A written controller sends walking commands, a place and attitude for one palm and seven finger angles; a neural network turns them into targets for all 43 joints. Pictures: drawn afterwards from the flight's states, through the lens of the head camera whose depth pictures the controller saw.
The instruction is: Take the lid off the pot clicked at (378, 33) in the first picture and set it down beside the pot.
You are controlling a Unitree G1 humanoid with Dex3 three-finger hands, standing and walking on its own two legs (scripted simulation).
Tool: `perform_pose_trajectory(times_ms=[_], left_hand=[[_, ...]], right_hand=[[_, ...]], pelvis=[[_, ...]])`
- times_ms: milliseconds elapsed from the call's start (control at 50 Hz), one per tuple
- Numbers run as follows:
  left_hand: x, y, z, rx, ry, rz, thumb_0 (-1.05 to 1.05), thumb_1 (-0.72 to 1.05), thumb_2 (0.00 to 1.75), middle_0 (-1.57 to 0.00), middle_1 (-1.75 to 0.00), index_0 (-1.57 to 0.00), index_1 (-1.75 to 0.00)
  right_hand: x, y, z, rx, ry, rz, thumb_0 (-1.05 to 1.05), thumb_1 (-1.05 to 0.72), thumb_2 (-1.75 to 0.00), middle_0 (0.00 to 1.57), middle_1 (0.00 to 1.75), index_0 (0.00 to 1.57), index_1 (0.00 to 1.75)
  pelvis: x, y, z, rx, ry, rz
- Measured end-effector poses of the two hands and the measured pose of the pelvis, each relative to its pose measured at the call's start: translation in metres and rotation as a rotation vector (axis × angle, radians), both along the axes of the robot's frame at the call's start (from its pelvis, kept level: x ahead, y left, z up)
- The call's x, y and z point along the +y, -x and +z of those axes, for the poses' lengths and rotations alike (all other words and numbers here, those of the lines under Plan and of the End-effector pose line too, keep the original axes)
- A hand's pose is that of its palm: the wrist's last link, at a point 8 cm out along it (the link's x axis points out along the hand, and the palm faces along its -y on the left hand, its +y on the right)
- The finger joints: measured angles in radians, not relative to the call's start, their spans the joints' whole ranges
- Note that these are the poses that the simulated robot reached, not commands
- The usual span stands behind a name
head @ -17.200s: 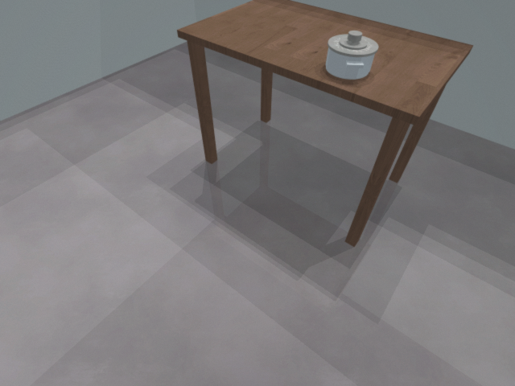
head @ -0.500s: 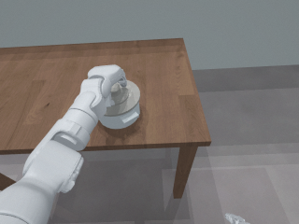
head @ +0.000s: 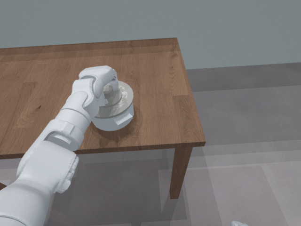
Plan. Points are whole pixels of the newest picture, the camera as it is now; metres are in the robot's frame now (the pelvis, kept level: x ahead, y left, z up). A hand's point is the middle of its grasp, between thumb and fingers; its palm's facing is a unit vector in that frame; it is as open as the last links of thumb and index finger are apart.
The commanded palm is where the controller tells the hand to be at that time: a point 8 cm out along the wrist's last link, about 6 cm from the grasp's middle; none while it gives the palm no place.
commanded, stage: close the fingers and squeeze the knob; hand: left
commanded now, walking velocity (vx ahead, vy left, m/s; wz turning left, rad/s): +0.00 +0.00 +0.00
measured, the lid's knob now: (106, 91) +0.49 +0.13 +0.09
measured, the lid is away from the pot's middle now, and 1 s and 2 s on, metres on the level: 0.00 0.00 0.02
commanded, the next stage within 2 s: lift the lid straight up in 1.08 s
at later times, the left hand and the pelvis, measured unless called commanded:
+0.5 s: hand (102, 92) +0.46 +0.13 +0.11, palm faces -0.32 -0.07 -0.94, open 7.3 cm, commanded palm +0.45 +0.13 +0.17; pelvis +0.01 +0.01 +0.00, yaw +0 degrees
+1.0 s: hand (102, 92) +0.46 +0.13 +0.11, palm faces -0.33 -0.05 -0.94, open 7.3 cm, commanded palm +0.45 +0.13 +0.17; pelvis +0.00 +0.01 +0.00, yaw +0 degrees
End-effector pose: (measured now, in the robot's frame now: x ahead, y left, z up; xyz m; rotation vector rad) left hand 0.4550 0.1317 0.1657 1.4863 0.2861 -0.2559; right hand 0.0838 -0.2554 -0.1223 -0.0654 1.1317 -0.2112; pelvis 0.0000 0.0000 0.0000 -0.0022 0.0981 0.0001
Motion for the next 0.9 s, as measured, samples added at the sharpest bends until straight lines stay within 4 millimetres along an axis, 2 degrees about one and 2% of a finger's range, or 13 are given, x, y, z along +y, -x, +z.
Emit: perform_pose_trajectory(times_ms=[240, 500, 680, 900], left_hand=[[0.000, -0.006, 0.002, -0.002, 0.003, -0.022, 0.00, 0.19, 0.90, -0.69, -0.99, -0.66, -0.98], [0.001, -0.003, 0.002, -0.019, 0.009, -0.021, 0.01, 0.29, 0.68, -0.71, -0.98, -0.68, -0.95], [0.000, -0.002, 0.003, -0.020, 0.004, -0.018, 0.01, 0.31, 0.64, -0.71, -0.96, -0.67, -0.93], [-0.001, -0.004, 0.003, -0.006, -0.005, -0.004, 0.01, 0.30, 0.65, -0.72, -0.96, -0.68, -0.94]], right_hand=[[0.004, -0.015, 0.002, -0.017, -0.005, 0.012, 0.01, -0.91, -0.90, 0.20, 0.29, 0.20, 0.30], [0.017, -0.026, 0.001, -0.035, -0.037, 0.034, 0.01, -0.91, -0.90, 0.20, 0.29, 0.20, 0.30], [0.018, -0.022, 0.000, -0.026, -0.032, 0.036, 0.00, -0.91, -0.90, 0.20, 0.29, 0.20, 0.30], [0.012, -0.006, -0.002, 0.006, -0.012, 0.018, 0.01, -0.91, -0.90, 0.20, 0.29, 0.20, 0.30]], pelvis=[[0.002, -0.006, 0.000, 0.010, 0.001, 0.001], [0.006, -0.005, -0.001, 0.009, 0.001, 0.001], [0.008, -0.003, -0.001, 0.010, 0.002, 0.004], [0.007, -0.001, -0.001, 0.013, 0.004, 0.006]])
